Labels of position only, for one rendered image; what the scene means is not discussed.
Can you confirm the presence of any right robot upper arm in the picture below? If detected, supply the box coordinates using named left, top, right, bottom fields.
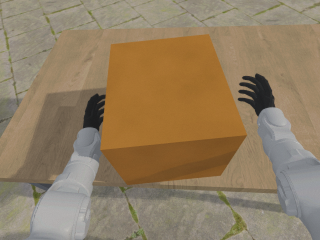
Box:
left=275, top=165, right=320, bottom=240

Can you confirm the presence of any robot right hand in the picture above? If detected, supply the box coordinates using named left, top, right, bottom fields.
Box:
left=238, top=73, right=275, bottom=116

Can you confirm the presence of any robot left forearm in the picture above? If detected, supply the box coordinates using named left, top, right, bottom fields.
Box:
left=30, top=127, right=102, bottom=234

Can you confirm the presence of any robot left hand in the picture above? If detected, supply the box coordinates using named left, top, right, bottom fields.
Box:
left=83, top=93, right=106, bottom=131

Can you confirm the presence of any left robot upper arm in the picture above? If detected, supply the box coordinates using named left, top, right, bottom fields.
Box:
left=24, top=190, right=91, bottom=240

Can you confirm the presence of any table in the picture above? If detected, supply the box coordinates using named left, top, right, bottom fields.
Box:
left=0, top=24, right=320, bottom=194

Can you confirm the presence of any carton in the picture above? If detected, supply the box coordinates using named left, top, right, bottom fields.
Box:
left=100, top=34, right=247, bottom=185

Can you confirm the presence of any robot right forearm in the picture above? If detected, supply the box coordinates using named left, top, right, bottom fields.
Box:
left=257, top=107, right=320, bottom=175

